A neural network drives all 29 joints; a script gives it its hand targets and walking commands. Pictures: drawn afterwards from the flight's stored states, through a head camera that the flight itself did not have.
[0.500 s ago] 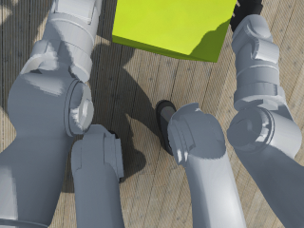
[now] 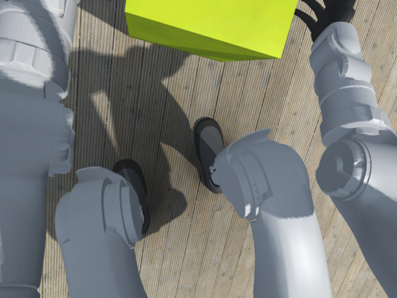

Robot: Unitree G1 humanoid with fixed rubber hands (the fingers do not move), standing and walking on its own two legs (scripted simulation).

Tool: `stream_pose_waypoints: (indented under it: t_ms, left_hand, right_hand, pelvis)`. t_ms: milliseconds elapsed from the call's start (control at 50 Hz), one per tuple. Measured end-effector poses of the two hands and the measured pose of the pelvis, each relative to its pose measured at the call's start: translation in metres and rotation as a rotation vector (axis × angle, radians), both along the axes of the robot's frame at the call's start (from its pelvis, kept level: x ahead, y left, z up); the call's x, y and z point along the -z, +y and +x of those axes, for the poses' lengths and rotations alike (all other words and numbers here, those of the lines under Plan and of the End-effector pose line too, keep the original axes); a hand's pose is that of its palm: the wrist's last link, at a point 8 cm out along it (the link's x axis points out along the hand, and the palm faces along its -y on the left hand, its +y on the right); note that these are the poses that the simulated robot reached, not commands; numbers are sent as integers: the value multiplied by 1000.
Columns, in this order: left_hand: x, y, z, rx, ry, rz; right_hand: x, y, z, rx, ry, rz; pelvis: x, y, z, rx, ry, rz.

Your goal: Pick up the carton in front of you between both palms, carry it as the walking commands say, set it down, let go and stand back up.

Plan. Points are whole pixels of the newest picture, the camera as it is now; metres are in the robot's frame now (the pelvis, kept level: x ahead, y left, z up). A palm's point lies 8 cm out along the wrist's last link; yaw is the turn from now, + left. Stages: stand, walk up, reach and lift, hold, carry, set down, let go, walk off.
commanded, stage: set down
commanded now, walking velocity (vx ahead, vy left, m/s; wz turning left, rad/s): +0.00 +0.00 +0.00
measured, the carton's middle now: out of the picture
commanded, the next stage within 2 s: let go in 1.04 s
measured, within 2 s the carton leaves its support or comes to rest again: neither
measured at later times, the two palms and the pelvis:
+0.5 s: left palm out of the picture +0.63 +0.06 -0.03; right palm out of the picture +0.47 -0.28 -0.03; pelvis +0.00 -0.01 +0.08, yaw +0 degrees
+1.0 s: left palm out of the picture +0.63 +0.08 +0.12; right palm out of the picture +0.46 -0.28 +0.12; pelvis +0.03 +0.00 +0.21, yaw +1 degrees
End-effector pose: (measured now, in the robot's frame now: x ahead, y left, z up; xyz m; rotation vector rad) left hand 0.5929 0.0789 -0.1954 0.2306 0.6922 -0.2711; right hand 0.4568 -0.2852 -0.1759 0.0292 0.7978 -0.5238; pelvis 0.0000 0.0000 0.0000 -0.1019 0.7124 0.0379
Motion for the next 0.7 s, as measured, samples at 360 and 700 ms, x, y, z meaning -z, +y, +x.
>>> stream_pose_waypoints:
  t_ms: [360, 700]
  left_hand:
    - [-128, -20, 30, -2, -35, 32]
    - [-220, -5, 34, 15, -48, 16]
  right_hand:
    - [-99, 4, 6, 34, -137, 32]
    - [-203, 7, 10, 25, -146, 11]
  pelvis:
    - [-50, -7, -4, 44, -3, 43]
    - [-129, -7, 16, 41, 106, 43]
